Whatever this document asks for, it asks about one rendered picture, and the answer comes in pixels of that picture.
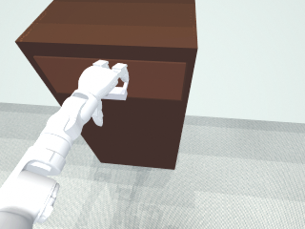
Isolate drawer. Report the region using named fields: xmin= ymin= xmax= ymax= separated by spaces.
xmin=33 ymin=55 xmax=186 ymax=100

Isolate robot left upper arm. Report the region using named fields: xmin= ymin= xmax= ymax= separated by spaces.
xmin=0 ymin=169 xmax=60 ymax=229

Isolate handle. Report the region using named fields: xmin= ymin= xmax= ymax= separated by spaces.
xmin=102 ymin=82 xmax=129 ymax=100

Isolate robot left hand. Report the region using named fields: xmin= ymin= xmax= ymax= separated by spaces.
xmin=78 ymin=60 xmax=130 ymax=127

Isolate left robot forearm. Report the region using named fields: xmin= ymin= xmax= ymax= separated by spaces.
xmin=0 ymin=89 xmax=99 ymax=203

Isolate cabinet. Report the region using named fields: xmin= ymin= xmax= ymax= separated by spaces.
xmin=14 ymin=0 xmax=198 ymax=170

